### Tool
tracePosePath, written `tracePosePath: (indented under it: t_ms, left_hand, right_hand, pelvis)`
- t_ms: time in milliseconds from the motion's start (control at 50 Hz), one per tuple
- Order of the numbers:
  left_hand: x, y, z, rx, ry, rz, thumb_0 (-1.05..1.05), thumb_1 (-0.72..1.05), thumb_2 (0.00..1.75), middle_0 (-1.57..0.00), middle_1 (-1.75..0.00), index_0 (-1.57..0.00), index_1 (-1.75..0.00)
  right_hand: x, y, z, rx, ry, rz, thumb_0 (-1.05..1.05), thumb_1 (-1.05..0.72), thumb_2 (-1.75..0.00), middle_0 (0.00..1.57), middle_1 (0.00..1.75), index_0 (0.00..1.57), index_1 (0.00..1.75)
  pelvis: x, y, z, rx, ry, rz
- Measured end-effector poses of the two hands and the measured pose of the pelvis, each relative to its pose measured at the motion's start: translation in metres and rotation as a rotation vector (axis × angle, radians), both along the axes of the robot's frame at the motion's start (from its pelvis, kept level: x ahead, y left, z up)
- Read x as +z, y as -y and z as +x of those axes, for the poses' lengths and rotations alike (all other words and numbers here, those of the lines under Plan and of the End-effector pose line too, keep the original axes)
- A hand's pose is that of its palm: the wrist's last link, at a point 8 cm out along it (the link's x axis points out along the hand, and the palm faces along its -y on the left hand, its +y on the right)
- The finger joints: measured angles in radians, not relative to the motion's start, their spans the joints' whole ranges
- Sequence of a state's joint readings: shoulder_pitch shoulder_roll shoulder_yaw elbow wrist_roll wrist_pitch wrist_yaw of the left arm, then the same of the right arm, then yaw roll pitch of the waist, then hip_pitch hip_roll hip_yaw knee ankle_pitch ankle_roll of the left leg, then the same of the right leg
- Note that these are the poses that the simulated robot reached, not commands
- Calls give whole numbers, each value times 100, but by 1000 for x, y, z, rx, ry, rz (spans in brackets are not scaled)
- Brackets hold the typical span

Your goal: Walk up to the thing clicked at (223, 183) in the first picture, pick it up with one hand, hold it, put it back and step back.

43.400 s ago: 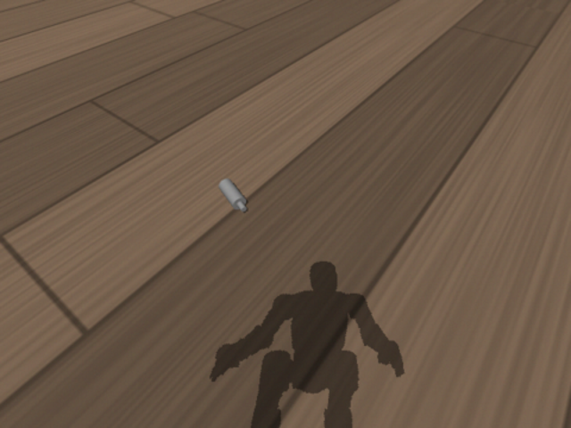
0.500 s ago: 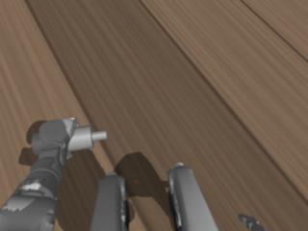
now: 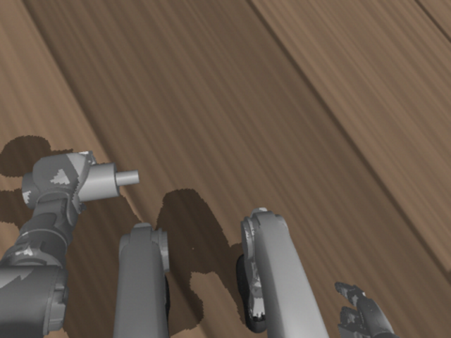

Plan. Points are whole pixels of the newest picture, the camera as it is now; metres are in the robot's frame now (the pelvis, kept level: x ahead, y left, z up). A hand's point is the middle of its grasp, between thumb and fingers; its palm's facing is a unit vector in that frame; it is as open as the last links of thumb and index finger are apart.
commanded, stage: crouch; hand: left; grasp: from above
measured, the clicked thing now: (87, 183) +0.41 +0.23 -0.19
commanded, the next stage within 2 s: lower in 0.52 s
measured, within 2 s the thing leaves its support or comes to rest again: neither
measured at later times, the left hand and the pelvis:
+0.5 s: hand (85, 195) +0.40 +0.25 -0.24, palm faces -0.44 -0.05 -0.89, open 9.9 cm; pelvis -0.01 +0.00 -0.06, yaw -1 degrees
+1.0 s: hand (95, 200) +0.39 +0.25 -0.30, palm faces -0.47 -0.08 -0.88, open 9.9 cm; pelvis -0.01 +0.00 -0.11, yaw -2 degrees
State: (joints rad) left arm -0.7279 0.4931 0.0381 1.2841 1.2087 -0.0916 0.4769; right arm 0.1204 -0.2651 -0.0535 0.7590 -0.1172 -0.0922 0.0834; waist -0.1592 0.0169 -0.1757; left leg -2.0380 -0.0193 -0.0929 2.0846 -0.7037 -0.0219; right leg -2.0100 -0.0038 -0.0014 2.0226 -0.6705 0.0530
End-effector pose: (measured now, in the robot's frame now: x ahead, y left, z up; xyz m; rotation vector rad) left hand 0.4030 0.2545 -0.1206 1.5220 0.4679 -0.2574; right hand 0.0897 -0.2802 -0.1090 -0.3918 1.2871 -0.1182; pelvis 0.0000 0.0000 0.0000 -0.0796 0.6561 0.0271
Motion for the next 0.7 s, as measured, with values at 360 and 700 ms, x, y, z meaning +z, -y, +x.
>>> tracePosePath:
  t_ms: [360,700]
  left_hand:
    - [-55,0,-8,-23,-23,-24,-4,-4,62,-68,-64,-71,-59]
    - [-77,-2,2,4,-21,-10,-4,-5,63,-69,-63,-72,-59]
  right_hand:
    - [-49,-5,-36,-14,-71,39,1,-90,-89,20,30,20,30]
    - [-74,-2,-48,-11,-82,38,1,-90,-89,20,30,20,30]
  pelvis:
    - [-49,1,-12,-14,37,-4]
    - [-78,2,-14,-22,53,-9]
